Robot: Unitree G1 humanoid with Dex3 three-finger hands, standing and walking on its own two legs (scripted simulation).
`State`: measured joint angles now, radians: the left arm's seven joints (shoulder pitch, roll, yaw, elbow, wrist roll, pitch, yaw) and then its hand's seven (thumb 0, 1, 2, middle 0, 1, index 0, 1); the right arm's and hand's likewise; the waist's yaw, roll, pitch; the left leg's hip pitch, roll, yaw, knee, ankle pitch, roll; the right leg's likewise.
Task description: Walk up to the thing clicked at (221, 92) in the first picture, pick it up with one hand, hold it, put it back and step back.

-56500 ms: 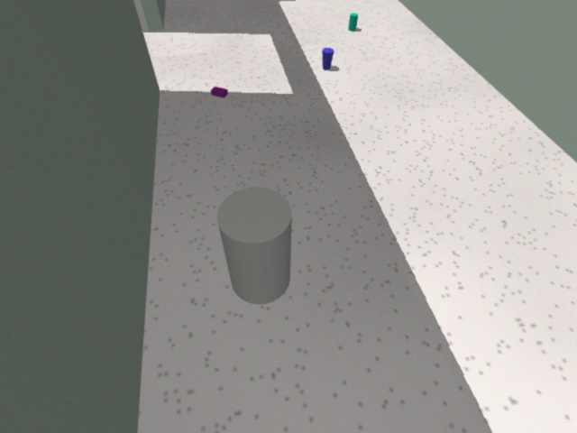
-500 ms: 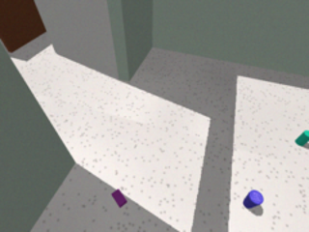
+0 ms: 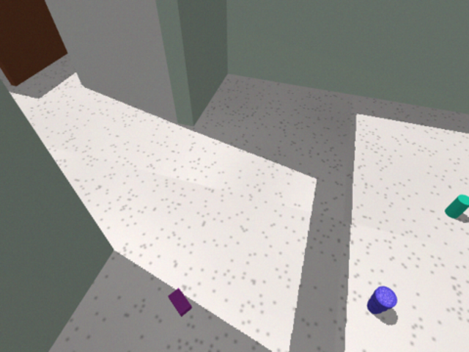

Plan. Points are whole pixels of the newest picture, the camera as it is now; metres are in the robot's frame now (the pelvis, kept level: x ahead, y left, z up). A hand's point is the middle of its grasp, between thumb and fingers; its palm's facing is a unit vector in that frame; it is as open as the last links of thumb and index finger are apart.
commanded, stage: stand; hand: left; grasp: from above
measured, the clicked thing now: (180, 302) +0.44 +0.24 -0.77
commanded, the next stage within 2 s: step back in 1.38 s
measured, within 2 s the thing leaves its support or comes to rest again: neither
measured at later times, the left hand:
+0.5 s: hand out of the picture +0.10 +0.24 -0.16, palm faces +0.00 -0.94 -0.33, open 7.4 cm
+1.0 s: hand out of the picture +0.09 +0.23 -0.16, palm faces -0.01 -0.94 -0.33, open 7.4 cm
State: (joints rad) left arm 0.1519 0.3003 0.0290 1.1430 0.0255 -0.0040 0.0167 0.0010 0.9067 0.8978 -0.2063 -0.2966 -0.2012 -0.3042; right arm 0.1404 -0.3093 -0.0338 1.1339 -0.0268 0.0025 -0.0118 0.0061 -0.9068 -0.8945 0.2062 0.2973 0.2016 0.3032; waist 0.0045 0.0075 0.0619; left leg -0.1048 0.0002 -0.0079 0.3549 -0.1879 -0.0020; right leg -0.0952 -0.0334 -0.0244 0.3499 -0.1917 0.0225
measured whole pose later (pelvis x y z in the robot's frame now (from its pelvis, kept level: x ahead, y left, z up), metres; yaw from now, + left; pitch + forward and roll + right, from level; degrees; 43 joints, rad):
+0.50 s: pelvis +0.01 -0.01 +0.00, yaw +0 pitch -3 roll +0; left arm 0.09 0.31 0.03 1.15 0.02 -0.01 0.01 0.00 0.91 0.90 -0.21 -0.30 -0.20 -0.30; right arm 0.11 -0.33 -0.02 1.14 -0.02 0.00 -0.02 0.01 -0.91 -0.89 0.21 0.30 0.20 0.30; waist 0.00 0.01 0.05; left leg -0.09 0.01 0.00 0.33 -0.19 -0.01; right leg -0.08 -0.02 -0.02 0.33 -0.20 0.02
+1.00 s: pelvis +0.02 -0.01 +0.00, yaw -1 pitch -2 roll +0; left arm 0.10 0.32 0.02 1.15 0.01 -0.01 0.00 0.00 0.91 0.90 -0.21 -0.30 -0.20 -0.30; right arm 0.11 -0.33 -0.01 1.15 -0.02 0.00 -0.01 0.01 -0.91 -0.89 0.21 0.30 0.20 0.30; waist 0.00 0.01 0.05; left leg -0.08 0.02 0.00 0.31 -0.19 -0.02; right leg -0.08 -0.02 -0.02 0.32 -0.19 0.01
